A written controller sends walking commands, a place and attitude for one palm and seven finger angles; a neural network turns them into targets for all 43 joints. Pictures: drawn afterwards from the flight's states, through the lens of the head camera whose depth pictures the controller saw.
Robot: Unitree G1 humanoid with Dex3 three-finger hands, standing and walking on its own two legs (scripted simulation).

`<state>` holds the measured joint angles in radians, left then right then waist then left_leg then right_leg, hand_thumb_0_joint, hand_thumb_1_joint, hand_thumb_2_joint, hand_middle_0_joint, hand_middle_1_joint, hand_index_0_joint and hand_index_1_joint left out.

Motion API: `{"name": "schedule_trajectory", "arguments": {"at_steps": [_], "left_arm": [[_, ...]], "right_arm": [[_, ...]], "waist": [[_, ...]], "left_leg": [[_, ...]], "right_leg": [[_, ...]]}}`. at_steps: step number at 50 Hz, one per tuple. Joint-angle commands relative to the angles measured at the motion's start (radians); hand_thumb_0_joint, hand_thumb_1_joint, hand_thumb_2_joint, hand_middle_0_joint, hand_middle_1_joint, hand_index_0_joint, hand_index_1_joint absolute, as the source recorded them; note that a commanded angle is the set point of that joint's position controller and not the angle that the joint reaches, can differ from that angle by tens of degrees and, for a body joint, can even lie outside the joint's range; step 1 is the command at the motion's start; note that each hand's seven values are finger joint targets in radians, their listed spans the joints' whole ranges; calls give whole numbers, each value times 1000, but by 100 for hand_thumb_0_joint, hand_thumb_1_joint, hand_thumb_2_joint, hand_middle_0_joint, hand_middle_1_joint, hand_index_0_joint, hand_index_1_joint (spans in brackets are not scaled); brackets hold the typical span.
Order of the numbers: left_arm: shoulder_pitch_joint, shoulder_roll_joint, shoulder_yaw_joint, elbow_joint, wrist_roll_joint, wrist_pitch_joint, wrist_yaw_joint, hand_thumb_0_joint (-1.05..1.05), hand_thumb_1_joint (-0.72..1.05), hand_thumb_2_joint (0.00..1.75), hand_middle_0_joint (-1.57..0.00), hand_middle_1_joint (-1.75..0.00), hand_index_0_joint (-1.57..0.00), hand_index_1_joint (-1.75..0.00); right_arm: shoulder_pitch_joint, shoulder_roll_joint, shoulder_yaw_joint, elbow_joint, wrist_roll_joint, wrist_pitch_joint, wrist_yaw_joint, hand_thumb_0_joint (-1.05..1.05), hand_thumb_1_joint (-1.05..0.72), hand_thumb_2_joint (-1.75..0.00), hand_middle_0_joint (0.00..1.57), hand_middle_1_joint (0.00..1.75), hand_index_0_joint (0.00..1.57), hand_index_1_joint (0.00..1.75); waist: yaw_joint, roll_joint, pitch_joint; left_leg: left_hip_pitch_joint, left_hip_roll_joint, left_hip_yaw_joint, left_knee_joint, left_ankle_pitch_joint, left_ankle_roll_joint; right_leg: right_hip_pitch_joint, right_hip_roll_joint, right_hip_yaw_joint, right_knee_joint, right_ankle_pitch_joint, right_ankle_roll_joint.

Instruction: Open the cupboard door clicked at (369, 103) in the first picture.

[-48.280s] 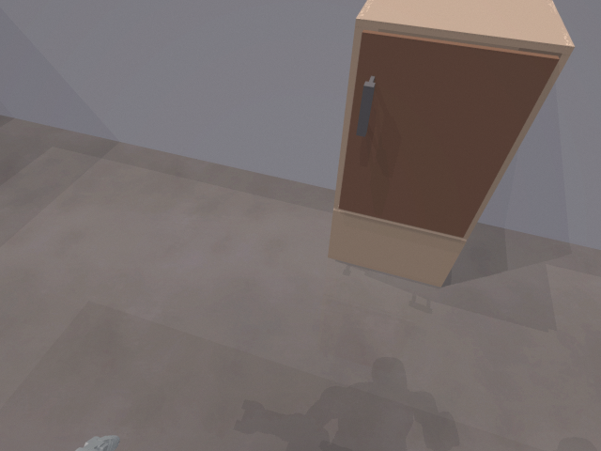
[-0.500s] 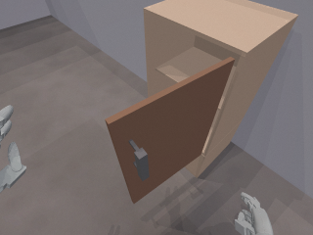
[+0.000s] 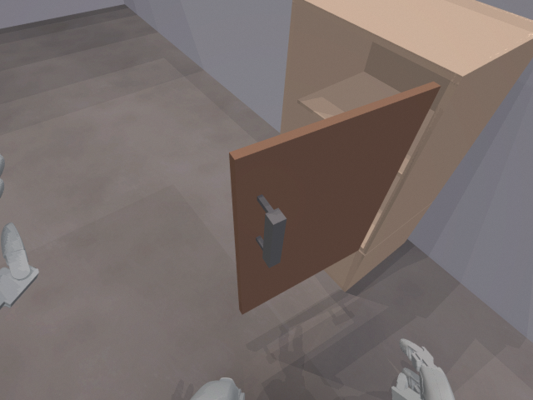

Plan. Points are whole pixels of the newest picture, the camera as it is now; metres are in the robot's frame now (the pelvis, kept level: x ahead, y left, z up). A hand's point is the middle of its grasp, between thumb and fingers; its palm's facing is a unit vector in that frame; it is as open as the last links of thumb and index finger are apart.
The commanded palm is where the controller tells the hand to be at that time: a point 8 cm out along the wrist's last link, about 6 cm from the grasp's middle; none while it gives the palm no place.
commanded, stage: step back with the hand held close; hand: left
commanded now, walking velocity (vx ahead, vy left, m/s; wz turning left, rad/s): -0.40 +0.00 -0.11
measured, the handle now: (267, 231) +0.39 +0.03 -0.01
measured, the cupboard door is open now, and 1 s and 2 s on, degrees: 83 83 83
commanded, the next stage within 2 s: stop stepping back and stand still in 0.28 s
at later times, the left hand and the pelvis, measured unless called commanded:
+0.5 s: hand (37, 367) +0.12 +0.21 +0.18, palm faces +0.24 -0.81 -0.53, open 7.4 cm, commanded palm +0.05 +0.26 +0.19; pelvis -0.12 -0.02 +0.00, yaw -6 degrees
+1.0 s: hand out of the picture +0.03 +0.23 +0.18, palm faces +0.33 -0.81 -0.49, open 7.4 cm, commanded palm -0.01 +0.27 +0.19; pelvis -0.18 -0.02 +0.01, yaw -5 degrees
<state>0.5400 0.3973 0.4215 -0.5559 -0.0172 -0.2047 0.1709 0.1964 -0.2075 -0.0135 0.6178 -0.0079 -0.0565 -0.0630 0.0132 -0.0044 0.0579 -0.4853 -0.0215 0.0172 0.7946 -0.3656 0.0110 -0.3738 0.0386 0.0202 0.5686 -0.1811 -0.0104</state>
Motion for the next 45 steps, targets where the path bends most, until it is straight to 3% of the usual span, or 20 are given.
{"name": "schedule_trajectory", "arguments": {"at_steps": [1, 2, 4, 5, 6, 8, 11, 17, 21, 22, 23, 24, 25, 27, 31, 35, 36, 38, 42, 45], "left_arm": [[-89, 233, 128, -186, -2, -42, 30, 0, 90, 90, -20, -30, -20, -30], [-74, 226, 131, -205, -8, -49, 27, 0, 90, 90, -20, -30, -20, -30], [-87, 244, 170, -284, 2, -78, 27, 0, 90, 90, -20, -30, -20, -30], [-42, 239, 186, -235, -5, -83, 18, 0, 90, 90, -20, -30, -20, -30], [-29, 250, 203, -250, -18, -81, 20, 0, 90, 90, -20, -30, -20, -30], [-28, 200, 157, -280, -27, -77, 18, 0, 90, 90, -20, -30, -20, -30], [-12, 166, 103, -285, -28, -59, 12, 0, 90, 90, -20, -30, -20, -30], [-29, 199, 115, -249, -45, -27, 0, 0, 90, 90, -20, -30, -20, -30], [112, 266, 194, -257, -61, -40, -21, 0, 90, 90, -20, -30, -20, -30], [128, 266, 192, -264, -69, -47, -27, 0, 90, 90, -20, -30, -20, -30], [128, 322, 238, -257, -69, -54, -20, 0, 90, 90, -20, -30, -20, -30], [119, 318, 243, -230, -75, -55, -6, 0, 90, 90, -20, -30, -20, -30], [122, 252, 187, -170, -67, -32, -8, 0, 90, 90, -20, -30, -20, -30], [94, 248, 194, -143, -53, -20, 8, 0, 90, 90, -20, -30, -20, -30], [-53, 217, 113, -110, -39, -19, 18, 0, 90, 90, -20, -30, -20, -30], [-51, 217, 105, -119, -24, -49, 17, 0, 90, 90, -20, -30, -20, -30], [-10, 247, 135, -126, -22, -54, 17, 0, 90, 90, -20, -30, -20, -30], [-5, 232, 125, -172, -23, -69, 11, 0, 90, 90, -20, -30, -20, -30], [48, 218, 146, -133, -27, -72, 9, 0, 90, 90, -20, -30, -20, -30], [59, 192, 130, -89, -30, -68, 2, 0, 90, 90, -20, -30, -20, -30]], "right_arm": [[-114, -103, -36, -138, 1, -30, -19, 0, -90, -90, 20, 30, 20, 30], [-104, -109, -35, -135, 2, -33, -25, 0, -90, -90, 20, 30, 20, 30], [-119, -137, -48, -157, -8, -63, -29, 0, -90, -90, 20, 30, 20, 30], [-99, -116, -57, -144, -14, -81, -24, 0, -90, -90, 20, 30, 20, 30], [-100, -112, -67, -146, -19, -91, -20, 0, -90, -90, 20, 30, 20, 30], [-81, -116, -73, -117, -21, -111, -4, 0, -90, -90, 20, 30, 20, 30], [-77, -119, -71, -101, -10, -125, 13, 0, -90, -90, 20, 30, 20, 30], [-97, -118, -48, -109, -21, -111, 18, 0, -90, -90, 20, 30, 20, 30], [-105, -111, -38, -156, -12, -82, 25, 0, -90, -90, 20, 30, 20, 30], [-106, -97, -32, -168, -3, -67, 29, 0, -90, -90, 20, 30, 20, 30], [-109, -89, -25, -173, -2, -50, 28, 0, -90, -90, 20, 30, 20, 30], [-104, -95, -17, -165, -4, -48, 24, 0, -90, -90, 20, 30, 20, 30], [-78, -86, -20, -153, 22, -51, 21, 0, -90, -90, 20, 30, 20, 30], [-92, -79, -12, -156, 28, -56, 3, 0, -90, -90, 20, 30, 20, 30], [-95, -128, -24, -128, 20, -82, -21, 0, -90, -90, 20, 30, 20, 30], [-57, -169, -48, -141, 24, -101, -20, 0, -90, -90, 20, 30, 20, 30], [-67, -160, -34, -134, 12, -101, -20, 0, -90, -90, 20, 30, 20, 30], [-67, -144, -23, -136, 9, -106, -15, 0, -90, -90, 20, 30, 20, 30], [-79, -137, -25, -145, 5, -113, -16, 0, -90, -90, 20, 30, 20, 30], [-69, -132, -29, -145, 1, -108, -16, 0, -90, -90, 20, 30, 20, 30]], "waist": [[-29, -103, -81], [-28, -3, -92], [-2, 316, -156], [-20, 292, -214], [-18, 254, -198], [-19, 138, -204], [-18, 207, -249], [-20, 258, -237], [3, 220, -242], [-8, 111, -219], [-10, -97, -200], [6, -127, -170], [-13, -230, -193], [-23, -171, -218], [-37, -91, -119], [-17, 7, -136], [-15, 126, -153], [-17, 163, -146], [-20, 131, -51], [-27, 98, -44]], "left_leg": [[216, 45, -19, -153, 13, -11], [223, 55, -28, -337, 55, -1], [12, 344, -316, -526, 175, 124], [-62, 402, -364, -615, -28, 159], [-4, 406, -405, -587, 60, 177], [201, 372, -282, -456, 422, 175], [365, 332, -167, -433, 627, 139], [307, 302, -160, -579, 291, 105], [241, 162, -22, -503, 78, 17], [242, 91, 51, -364, 46, -24], [231, 41, 78, -109, 48, -54], [95, 28, 28, 68, 6, -42], [-48, 12, -11, 130, -7, -35], [-47, 44, 2, 45, 37, -22], [210, 25, 40, -258, 155, 10], [351, 115, -83, -335, 448, 65], [355, 115, -98, -347, 499, 66], [268, 154, -180, -426, 378, 60], [96, 133, -172, -532, -80, 37], [139, 92, -119, -477, -63, 9]], "right_leg": [[-115, -247, 204, -218, 0, -91], [-75, -176, 145, -132, 0, -43], [96, 14, 10, 252, -149, 32], [154, 46, 33, 496, -274, 32], [50, 46, 70, 582, -314, 23], [-91, 16, 74, 559, -322, 26], [-90, 11, 10, 434, -320, 38], [77, 42, -56, 161, -348, 25], [254, 8, -94, -273, -124, -13], [206, -79, -20, -357, -106, -43], [56, -261, 195, -421, -115, -98], [62, -367, 251, -381, 152, -139], [221, -303, 183, -250, 479, -85], [324, -288, 118, -147, 661, -89], [190, -261, 90, -169, 426, -46], [162, -113, 59, -126, 228, 41], [145, -101, 36, -106, 189, 23], [188, -55, -20, -82, -34, 19], [217, -49, -6, -182, -183, -4], [149, -58, 32, -263, -266, -24]]}}
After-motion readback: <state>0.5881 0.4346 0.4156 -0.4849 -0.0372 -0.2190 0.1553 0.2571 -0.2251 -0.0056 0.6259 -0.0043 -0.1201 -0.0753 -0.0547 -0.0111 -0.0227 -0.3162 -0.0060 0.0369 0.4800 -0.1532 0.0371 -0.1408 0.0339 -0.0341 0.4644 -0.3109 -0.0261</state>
